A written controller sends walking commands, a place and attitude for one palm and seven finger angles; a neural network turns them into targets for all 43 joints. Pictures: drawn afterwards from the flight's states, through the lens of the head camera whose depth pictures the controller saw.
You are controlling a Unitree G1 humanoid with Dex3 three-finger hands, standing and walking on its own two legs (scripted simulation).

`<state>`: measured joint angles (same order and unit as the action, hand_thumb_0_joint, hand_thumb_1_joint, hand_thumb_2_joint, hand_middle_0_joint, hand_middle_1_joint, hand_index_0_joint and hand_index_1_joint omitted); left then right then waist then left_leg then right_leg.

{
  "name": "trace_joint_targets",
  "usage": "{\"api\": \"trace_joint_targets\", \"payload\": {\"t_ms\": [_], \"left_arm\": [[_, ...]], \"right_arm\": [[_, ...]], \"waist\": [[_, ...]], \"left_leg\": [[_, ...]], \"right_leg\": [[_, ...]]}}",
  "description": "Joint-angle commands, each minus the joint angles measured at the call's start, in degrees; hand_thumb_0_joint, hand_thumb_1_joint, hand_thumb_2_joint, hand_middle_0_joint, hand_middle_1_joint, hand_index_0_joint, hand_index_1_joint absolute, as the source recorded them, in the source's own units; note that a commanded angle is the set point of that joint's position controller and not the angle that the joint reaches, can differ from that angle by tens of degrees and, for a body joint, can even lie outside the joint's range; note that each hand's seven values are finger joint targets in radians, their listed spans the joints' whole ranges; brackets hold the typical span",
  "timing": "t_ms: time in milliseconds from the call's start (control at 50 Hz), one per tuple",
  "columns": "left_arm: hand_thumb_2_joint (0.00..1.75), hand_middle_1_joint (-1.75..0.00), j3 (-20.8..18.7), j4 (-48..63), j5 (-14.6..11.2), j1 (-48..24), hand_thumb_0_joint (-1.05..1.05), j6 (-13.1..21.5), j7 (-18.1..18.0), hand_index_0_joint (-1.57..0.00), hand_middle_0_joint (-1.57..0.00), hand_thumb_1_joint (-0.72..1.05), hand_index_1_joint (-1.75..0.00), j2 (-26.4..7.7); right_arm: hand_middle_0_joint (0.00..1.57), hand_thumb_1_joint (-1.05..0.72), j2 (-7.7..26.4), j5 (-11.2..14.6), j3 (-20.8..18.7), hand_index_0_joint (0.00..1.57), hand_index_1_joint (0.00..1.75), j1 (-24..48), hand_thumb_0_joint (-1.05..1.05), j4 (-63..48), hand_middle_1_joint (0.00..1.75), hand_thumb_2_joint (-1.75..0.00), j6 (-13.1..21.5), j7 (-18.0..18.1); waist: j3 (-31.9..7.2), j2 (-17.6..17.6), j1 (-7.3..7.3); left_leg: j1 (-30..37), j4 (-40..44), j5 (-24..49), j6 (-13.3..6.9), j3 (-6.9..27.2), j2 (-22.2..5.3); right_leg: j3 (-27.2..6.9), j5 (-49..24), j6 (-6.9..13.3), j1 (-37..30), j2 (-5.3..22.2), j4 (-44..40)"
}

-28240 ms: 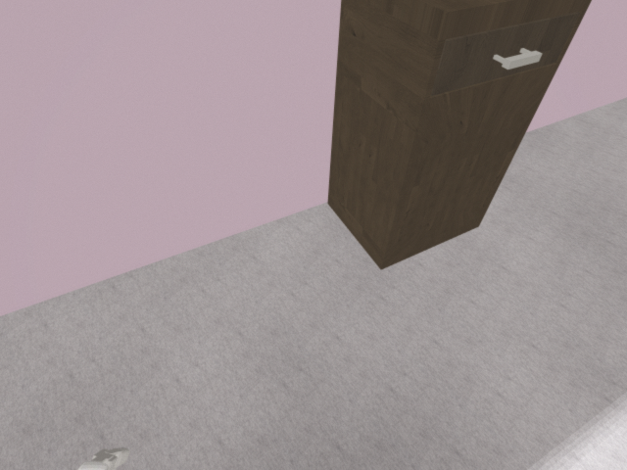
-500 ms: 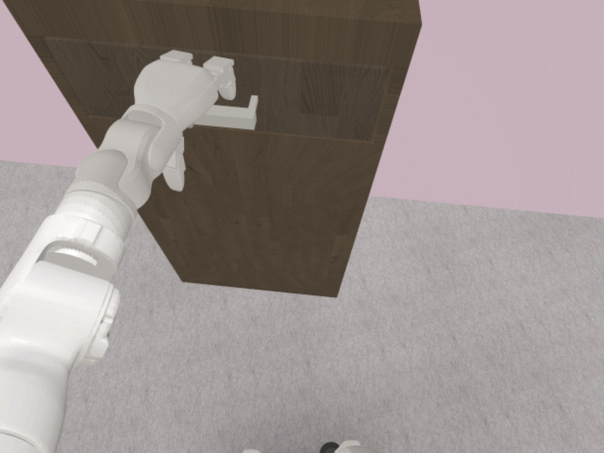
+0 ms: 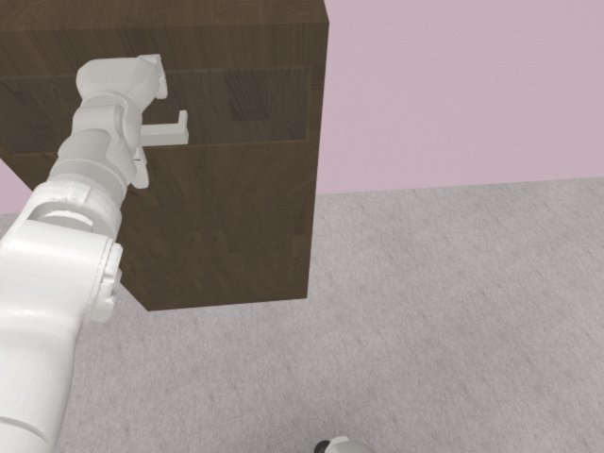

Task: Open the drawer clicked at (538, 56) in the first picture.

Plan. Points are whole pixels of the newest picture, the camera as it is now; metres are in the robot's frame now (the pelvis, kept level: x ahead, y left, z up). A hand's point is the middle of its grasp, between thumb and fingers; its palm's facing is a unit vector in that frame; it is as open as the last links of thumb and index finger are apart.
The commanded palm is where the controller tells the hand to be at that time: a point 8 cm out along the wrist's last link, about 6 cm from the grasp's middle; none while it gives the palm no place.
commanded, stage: move the hooked fingers above the handle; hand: left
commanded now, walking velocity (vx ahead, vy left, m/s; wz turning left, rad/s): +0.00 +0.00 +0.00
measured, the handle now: (147, 126) +0.59 +0.16 +0.07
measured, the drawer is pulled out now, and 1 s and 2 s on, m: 0.00 0.00 0.00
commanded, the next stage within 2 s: lower the fingers behind the handle in 1.72 s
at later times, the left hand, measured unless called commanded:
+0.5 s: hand (141, 113) +0.55 +0.15 +0.13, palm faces -0.01 -0.01 -1.00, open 13.4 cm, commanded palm +0.53 +0.17 +0.18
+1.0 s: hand (137, 127) +0.55 +0.16 +0.11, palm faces -0.01 -0.03 -1.00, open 13.6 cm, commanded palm +0.54 +0.17 +0.18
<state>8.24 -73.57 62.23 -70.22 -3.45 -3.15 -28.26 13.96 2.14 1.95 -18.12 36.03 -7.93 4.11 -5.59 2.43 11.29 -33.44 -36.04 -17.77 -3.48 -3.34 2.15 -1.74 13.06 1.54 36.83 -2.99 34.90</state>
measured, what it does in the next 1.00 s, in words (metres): stands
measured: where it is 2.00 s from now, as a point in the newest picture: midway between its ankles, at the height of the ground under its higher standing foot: outside the picture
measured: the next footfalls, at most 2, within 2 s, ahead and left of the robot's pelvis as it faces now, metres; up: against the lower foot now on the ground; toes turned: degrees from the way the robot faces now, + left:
none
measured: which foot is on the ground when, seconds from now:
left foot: down 0.00-1.00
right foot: down 0.00-1.00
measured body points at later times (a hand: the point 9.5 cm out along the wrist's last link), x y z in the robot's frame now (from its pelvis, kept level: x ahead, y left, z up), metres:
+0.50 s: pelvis +0.02 -0.01 +0.00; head +0.09 -0.02 +0.45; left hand +0.54 +0.14 +0.19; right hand +0.05 -0.27 -0.13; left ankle -0.01 +0.08 -0.72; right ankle +0.03 -0.10 -0.72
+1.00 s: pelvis +0.03 -0.01 +0.00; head +0.12 -0.01 +0.44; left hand +0.54 +0.16 +0.16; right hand +0.03 -0.29 -0.12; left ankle -0.01 +0.08 -0.72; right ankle +0.03 -0.10 -0.72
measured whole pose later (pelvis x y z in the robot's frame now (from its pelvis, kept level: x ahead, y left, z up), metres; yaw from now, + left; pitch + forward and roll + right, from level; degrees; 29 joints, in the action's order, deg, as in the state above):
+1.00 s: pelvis +0.03 -0.01 +0.00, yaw +3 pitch +17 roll -1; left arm 10.0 -61.0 59.2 -61.3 4.4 -8.1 -26.6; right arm 16.2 0.3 -3.2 -22.5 41.4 -6.7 1.7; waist -6.7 2.3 7.5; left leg -33.0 -36.6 -20.2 -2.5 -0.1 1.9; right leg 1.3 16.1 2.6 35.2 -3.1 34.5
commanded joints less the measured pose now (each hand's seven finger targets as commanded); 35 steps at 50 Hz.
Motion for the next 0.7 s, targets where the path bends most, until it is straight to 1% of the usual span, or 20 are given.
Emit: {"api": "trace_joint_targets", "payload": {"t_ms": [0, 20, 40, 60, 80, 120, 140, 180, 220, 280, 360, 380, 460, 480, 500, 580, 600, 640, 660, 680], "left_arm": [[0.3, -1.2, -2.7, 15.4, -1.5, -23.9, 0.0, 5.7, -1.1, -0.3, -0.3, -0.5, -1.2, -14.4], [0.3, -1.2, -2.7, 20.4, -2.2, -26.9, 0.0, 7.8, -1.6, -0.3, -0.3, -0.5, -1.2, -14.5], [0.3, -1.2, -1.1, 24.3, -2.9, -29.9, 0.0, 9.7, -2.0, -0.3, -0.3, -0.5, -1.2, -12.0], [0.3, -1.2, -1.8, 29.5, -3.5, -33.4, 0.0, 11.7, -3.1, -0.3, -0.3, -0.5, -1.2, -12.8], [0.3, -1.2, -4.5, 31.1, -3.0, -32.9, 0.0, 12.7, -4.4, -0.3, -0.3, -0.5, -1.2, -15.7], [0.3, -1.2, -3.1, 36.3, -3.5, -36.0, 0.0, 14.1, -7.0, -0.3, -0.3, -0.5, -1.2, -13.5], [0.3, -1.2, -1.9, 34.3, -4.0, -35.2, 0.0, 13.3, -8.1, -0.3, -0.3, -0.5, -1.2, -11.7], [0.3, -1.2, -3.0, 27.5, -3.9, -31.8, 0.0, 10.3, -10.5, -0.3, -0.3, -0.5, -1.2, -11.6], [0.3, -1.2, -3.2, 21.7, -3.8, -30.0, 0.0, 6.1, -12.1, -0.3, -0.3, -0.5, -1.2, -10.9], [0.3, -1.2, -2.6, 15.4, -2.1, -27.7, 0.0, -0.5, -11.5, -0.3, -0.3, -0.5, -1.2, -10.9], [0.3, -1.2, -4.2, 14.7, -1.1, -26.9, 0.0, -3.5, -9.3, -0.3, -0.3, -0.5, -1.2, -13.5], [0.3, -1.2, -3.1, 14.2, -0.8, -25.4, 0.0, -3.9, -8.5, -0.3, -0.3, -0.5, -1.2, -12.3], [0.3, -1.2, -3.2, 12.3, -2.3, -21.4, 0.0, -3.4, -4.8, -0.3, -0.3, -0.5, -1.2, -12.6], [0.3, -1.2, -4.4, 11.9, -2.3, -20.5, 0.0, -2.8, -4.0, -0.3, -0.3, -0.5, -1.2, -14.5], [0.3, -1.2, -3.8, 11.0, -1.9, -19.8, 0.0, -2.3, -3.4, -0.3, -0.3, -0.5, -1.2, -14.5], [0.3, -1.2, -5.2, 12.6, -1.1, -17.8, 0.0, 1.5, -2.4, -0.3, -0.3, -0.5, -1.2, -17.0], [0.3, -1.2, -4.5, 13.1, -1.0, -18.0, 0.0, 2.3, -2.3, -0.3, -0.3, -0.5, -1.2, -16.3], [0.3, -1.2, -4.8, 14.5, -1.0, -18.3, 0.0, 3.9, -2.5, -0.3, -0.3, -0.5, -1.2, -16.4], [0.3, -1.2, -4.4, 16.4, -1.2, -20.6, 0.0, 4.7, -2.8, -0.3, -0.3, -0.5, -1.2, -16.6], [0.3, -1.2, -4.3, 18.5, -1.6, -20.7, 0.0, 5.6, -3.0, -0.3, -0.3, -0.5, -1.2, -15.9]], "right_arm": [[0.2, -0.9, 10.5, -0.7, -5.0, 0.2, 0.3, -7.3, 0.0, -4.7, 0.3, -0.9, 2.6, 0.9], [0.2, -0.9, 10.2, -0.9, -5.5, 0.2, 0.3, -8.0, 0.0, -4.9, 0.3, -0.9, 3.2, 0.8], [0.2, -0.9, 9.7, -0.9, -6.1, 0.2, 0.3, -8.7, 0.0, -4.9, 0.3, -0.9, 3.6, 0.6], [0.2, -0.9, 9.7, -1.2, -6.8, 0.2, 0.3, -9.7, 0.0, -4.3, 0.3, -0.9, 4.2, 0.5], [0.2, -0.9, 10.0, -1.5, -7.4, 0.2, 0.3, -10.6, 0.0, -3.6, 0.3, -0.9, 4.4, 0.3], [0.2, -0.9, 9.8, -2.0, -7.9, 0.2, 0.3, -11.6, 0.0, -2.4, 0.3, -0.9, 4.9, -0.2], [0.2, -0.9, 9.8, -2.3, -8.0, 0.2, 0.3, -11.7, 0.0, -1.5, 0.3, -0.9, 4.8, -0.7], [0.2, -0.9, 10.1, -2.2, -7.8, 0.2, 0.3, -12.1, 0.0, 1.0, 0.3, -0.9, 4.2, -1.6], [0.2, -0.9, 10.3, -2.1, -7.3, 0.2, 0.3, -11.8, 0.0, 2.4, 0.3, -0.9, 3.6, -2.5], [0.2, -0.9, 10.5, -1.7, -6.7, 0.2, 0.3, -10.8, 0.0, 2.8, 0.3, -0.9, 2.4, -3.2], [0.2, -0.9, 10.6, -1.6, -6.4, 0.2, 0.3, -9.2, 0.0, 2.2, 0.3, -0.9, 0.9, -3.0], [0.2, -0.9, 10.4, -1.4, -6.4, 0.2, 0.3, -8.5, 0.0, 1.5, 0.3, -0.9, 0.6, -2.9], [0.2, -0.9, 10.5, -0.8, -5.7, 0.2, 0.3, -6.2, 0.0, -0.3, 0.3, -0.9, 0.0, -1.7], [0.2, -0.9, 10.6, -0.7, -5.5, 0.2, 0.3, -5.7, 0.0, -0.7, 0.3, -0.9, 0.1, -1.2], [0.2, -0.9, 10.6, -0.5, -5.1, 0.2, 0.3, -5.4, 0.0, -1.1, 0.3, -0.9, 0.1, -0.9], [0.2, -0.9, 10.3, -0.6, -4.8, 0.2, 0.3, -4.8, 0.0, -2.6, 0.3, -0.9, 1.0, 0.0], [0.2, -0.9, 10.2, -0.6, -4.8, 0.2, 0.3, -4.7, 0.0, -2.8, 0.3, -0.9, 1.2, 0.1], [0.2, -0.9, 10.0, -0.6, -5.0, 0.2, 0.3, -5.1, 0.0, -3.3, 0.3, -0.9, 1.6, 0.2], [0.2, -0.9, 10.2, -0.7, -5.1, 0.2, 0.3, -5.5, 0.0, -3.3, 0.3, -0.9, 1.9, 0.1], [0.2, -0.9, 9.9, -0.8, -5.4, 0.2, 0.3, -5.9, 0.0, -3.6, 0.3, -0.9, 2.2, 0.0]], "waist": [[-20.4, -2.9, -1.13], [-24.8, -0.7, -1.11], [-27.9, -1.4, -0.25], [-31.9, 2.0, -0.42], [-34.3, 3.4, -1.07], [-38.1, 7.5, -0.65], [-36.8, 6.6, -0.24], [-28.3, 6.2, -0.18], [-23.4, 5.2, -0.23], [-22.1, 3.6, -0.99], [-23.3, -0.7, -1.56], [-22.8, -1.7, -1.69], [-19.4, -6.4, -1.65], [-18.3, -7.0, -1.91], [-17.2, -8.2, -1.79], [-18.5, -6.5, -2.85], [-17.9, -6.6, -2.5], [-19.5, -6.0, -2.58], [-20.6, -4.6, -2.05], [-22.6, -3.2, -2.45]], "left_leg": [[4.9, 3.4, 3.5, 0.3, 2.8, -1.8], [7.6, 2.6, 5.3, 0.2, 3.2, -1.8], [10.1, 1.7, 7.4, -0.1, 3.9, -1.7], [13.0, 1.3, 8.9, -0.1, 4.5, -1.7], [15.5, 0.6, 11.4, 0.1, 5.1, -1.6], [21.2, -0.6, 17.2, 0.7, 5.7, -1.5], [21.1, -1.1, 19.0, 1.0, 5.9, -1.4], [17.9, 0.0, 18.1, 1.5, 6.0, -1.7], [14.2, 1.3, 16.6, 1.6, 5.4, -1.6], [10.9, 2.1, 18.4, 1.5, 4.0, -1.4], [8.9, 2.8, 20.6, 1.1, 3.0, -1.1], [8.5, 3.0, 19.7, 1.0, 2.7, -1.0], [6.2, 4.7, 15.5, 0.5, 2.0, -0.8], [5.4, 4.9, 13.4, 0.5, 1.7, -0.9], [4.4, 5.2, 12.0, 0.4, 1.9, -0.9], [3.7, 4.7, 9.2, 0.4, 1.5, -0.8], [3.3, 4.5, 9.0, 0.5, 1.5, -0.9], [3.9, 3.7, 9.5, 0.5, 1.4, -0.9], [4.6, 3.5, 9.5, 0.5, 1.6, -1.0], [5.7, 3.0, 10.4, 0.4, 1.7, -0.7]], "right_leg": [[-0.6, -0.2, -0.2, -11.3, 1.9, -3.7], [-1.0, -1.5, -0.2, -12.0, 1.8, -3.4], [-1.1, -3.0, -0.2, -12.2, 1.6, -3.3], [-1.6, -3.7, -0.1, -12.1, 1.5, -3.3], [-1.3, -4.8, 0.3, -11.5, 1.1, -2.7], [-0.3, -7.0, 0.7, -9.1, 0.6, -1.9], [0.1, -7.5, 0.7, -8.4, 0.4, -2.1], [1.4, -6.0, 1.0, -5.5, -0.1, -2.4], [1.8, -5.5, 1.1, -5.9, -0.1, -2.9], [1.5, -9.4, 1.0, -9.7, 0.1, -3.2], [0.6, -16.0, 0.6, -16.6, 0.7, -3.4], [0.5, -16.1, 0.5, -17.4, 0.8, -3.5], [0.0, -15.4, -0.2, -20.5, 1.6, -4.7], [-0.3, -14.0, -0.4, -20.6, 1.8, -5.1], [-0.2, -12.7, -0.5, -20.1, 1.9, -5.1], [-1.4, -10.1, -0.5, -20.3, 2.4, -4.9], [-1.4, -9.8, -0.6, -19.5, 2.5, -4.8], [-1.6, -9.8, -0.5, -19.3, 2.4, -4.6], [-1.8, -10.0, -0.6, -18.6, 2.4, -4.4], [-1.8, -10.5, -0.5, -19.0, 2.3, -3.9]]}}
